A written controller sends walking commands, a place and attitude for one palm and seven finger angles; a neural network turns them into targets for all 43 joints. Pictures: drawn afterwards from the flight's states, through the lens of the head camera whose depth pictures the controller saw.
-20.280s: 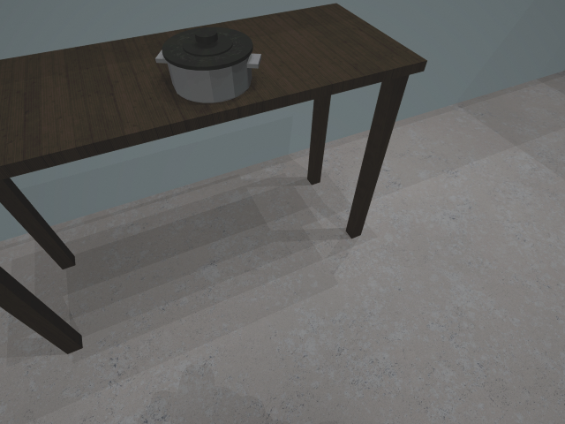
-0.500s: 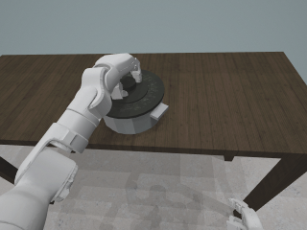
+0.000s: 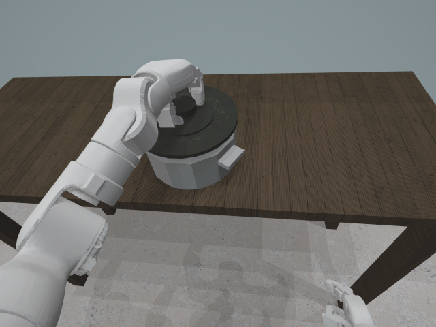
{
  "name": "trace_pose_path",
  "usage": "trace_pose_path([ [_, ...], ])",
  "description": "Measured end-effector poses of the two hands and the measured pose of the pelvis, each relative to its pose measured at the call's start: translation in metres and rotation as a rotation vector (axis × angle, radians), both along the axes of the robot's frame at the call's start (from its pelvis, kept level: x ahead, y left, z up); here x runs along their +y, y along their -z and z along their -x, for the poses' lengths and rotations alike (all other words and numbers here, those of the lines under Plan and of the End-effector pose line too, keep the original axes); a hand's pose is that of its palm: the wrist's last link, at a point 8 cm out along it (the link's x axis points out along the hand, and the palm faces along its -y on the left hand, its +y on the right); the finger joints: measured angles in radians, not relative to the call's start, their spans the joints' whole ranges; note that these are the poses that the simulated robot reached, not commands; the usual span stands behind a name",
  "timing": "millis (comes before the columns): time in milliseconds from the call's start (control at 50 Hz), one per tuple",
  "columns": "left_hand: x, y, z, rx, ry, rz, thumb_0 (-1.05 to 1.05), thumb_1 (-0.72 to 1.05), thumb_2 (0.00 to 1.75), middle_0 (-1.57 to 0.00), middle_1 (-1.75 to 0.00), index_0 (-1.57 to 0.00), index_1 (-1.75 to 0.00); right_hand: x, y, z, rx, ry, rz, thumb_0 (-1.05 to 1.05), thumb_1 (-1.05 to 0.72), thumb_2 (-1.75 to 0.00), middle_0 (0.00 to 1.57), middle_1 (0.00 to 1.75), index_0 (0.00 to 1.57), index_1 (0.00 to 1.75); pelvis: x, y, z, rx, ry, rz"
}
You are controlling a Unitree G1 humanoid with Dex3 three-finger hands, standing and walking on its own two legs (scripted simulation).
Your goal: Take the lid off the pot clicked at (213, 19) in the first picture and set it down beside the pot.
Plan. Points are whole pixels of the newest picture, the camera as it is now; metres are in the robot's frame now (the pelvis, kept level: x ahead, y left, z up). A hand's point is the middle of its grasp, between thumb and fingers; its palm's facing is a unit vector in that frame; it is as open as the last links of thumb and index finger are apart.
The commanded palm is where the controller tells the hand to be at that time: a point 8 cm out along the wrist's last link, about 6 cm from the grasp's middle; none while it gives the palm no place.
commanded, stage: lift the lid straight up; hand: left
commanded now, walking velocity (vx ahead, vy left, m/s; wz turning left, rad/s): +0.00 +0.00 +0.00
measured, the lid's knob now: (183, 107) +0.46 +0.08 +0.18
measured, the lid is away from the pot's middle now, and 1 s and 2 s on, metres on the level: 0.00 0.01 0.08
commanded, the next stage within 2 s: move the lid sideways beside the pot in 1.36 s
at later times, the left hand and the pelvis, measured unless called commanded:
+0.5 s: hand (172, 85) +0.43 +0.08 +0.24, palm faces -0.20 -0.03 -0.98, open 8.2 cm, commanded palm +0.41 +0.09 +0.33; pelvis -0.01 +0.00 +0.00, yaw +0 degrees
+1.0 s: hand (165, 58) +0.44 +0.09 +0.29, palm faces -0.13 -0.04 -0.99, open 8.2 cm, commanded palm +0.41 +0.09 +0.37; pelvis +0.00 +0.01 +0.00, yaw +0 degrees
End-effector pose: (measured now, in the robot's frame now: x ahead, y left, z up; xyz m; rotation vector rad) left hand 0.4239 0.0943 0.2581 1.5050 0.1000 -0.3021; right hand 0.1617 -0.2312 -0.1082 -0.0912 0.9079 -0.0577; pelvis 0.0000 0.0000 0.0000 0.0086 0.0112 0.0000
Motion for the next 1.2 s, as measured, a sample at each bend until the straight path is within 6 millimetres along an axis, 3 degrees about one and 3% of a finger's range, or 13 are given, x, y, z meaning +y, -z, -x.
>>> trace_pose_path([
  [240, -0.007, -0.022, 0.004, -0.034, 0.015, -0.01, -0.02, 0.13, 0.96, -0.73, -0.9, -0.66, -0.8, 0.003, -0.004, -0.003, -0.028, -0.014, 0.003, 0.01, -0.91, -0.9, 0.2, 0.3, 0.2, 0.3, 0.001, 0.0, 0.005, -0.004, -0.004, 0.0],
  [840, -0.007, -0.071, -0.005, -0.1, -0.011, -0.002, -0.02, 0.13, 0.97, -0.74, -0.9, -0.66, -0.8, 0.001, -0.002, 0.013, -0.019, 0.007, 0.019, 0.01, -0.91, -0.9, 0.2, 0.3, 0.2, 0.3, 0.004, 0.0, 0.007, 0.005, 0.005, -0.001],
  [1200, 0.001, -0.102, 0.002, -0.165, -0.022, 0.013, -0.02, 0.13, 0.97, -0.74, -0.9, -0.66, -0.8, 0.006, -0.007, 0.0, -0.044, -0.018, 0.019, 0.01, -0.91, -0.9, 0.2, 0.3, 0.2, 0.3, 0.007, 0.0, 0.005, 0.01, 0.001, 0.001],
])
